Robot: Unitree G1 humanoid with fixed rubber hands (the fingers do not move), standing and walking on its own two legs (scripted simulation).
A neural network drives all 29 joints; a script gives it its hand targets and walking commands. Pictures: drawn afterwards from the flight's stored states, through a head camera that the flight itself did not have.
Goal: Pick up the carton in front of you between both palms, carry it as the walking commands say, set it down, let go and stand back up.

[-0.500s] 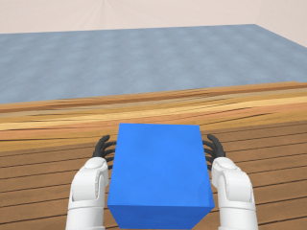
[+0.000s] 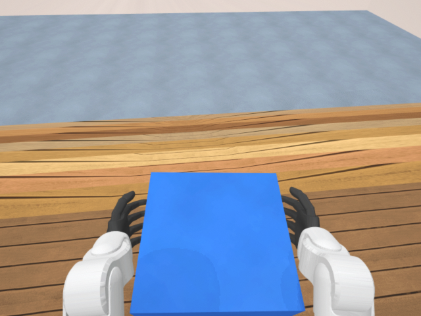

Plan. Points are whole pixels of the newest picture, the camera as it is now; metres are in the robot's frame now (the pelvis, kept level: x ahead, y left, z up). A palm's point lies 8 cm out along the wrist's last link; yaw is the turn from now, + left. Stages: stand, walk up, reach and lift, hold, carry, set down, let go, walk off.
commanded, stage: carry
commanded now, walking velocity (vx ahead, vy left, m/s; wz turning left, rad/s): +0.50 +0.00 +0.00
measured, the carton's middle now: (212, 256) +0.24 +0.01 +0.02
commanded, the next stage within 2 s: none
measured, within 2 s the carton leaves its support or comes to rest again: neither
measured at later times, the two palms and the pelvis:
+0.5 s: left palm (161, 110) +0.58 +0.15 +0.11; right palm (280, 113) +0.57 -0.15 +0.11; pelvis +0.32 +0.01 +0.00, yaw -2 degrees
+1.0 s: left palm (186, 45) +0.99 +0.13 +0.11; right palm (268, 47) +0.99 -0.17 +0.11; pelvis +0.64 -0.02 -0.01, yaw -2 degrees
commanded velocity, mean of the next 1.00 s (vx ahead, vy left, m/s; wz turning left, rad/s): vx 0.50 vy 0.00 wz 0.00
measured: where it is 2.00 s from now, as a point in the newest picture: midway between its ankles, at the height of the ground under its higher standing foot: (220, 180)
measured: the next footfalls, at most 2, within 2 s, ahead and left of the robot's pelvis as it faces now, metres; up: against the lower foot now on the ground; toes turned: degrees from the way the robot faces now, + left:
left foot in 0.04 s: +0.20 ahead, +0.09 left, +0.00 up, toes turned +9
right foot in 0.56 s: +0.56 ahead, -0.09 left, +0.00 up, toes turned -11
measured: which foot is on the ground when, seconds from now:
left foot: up 0.00-0.02, down 0.04-0.60, up 0.62-1.00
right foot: down 0.00-0.08, up 0.10-0.54, down 0.56-1.00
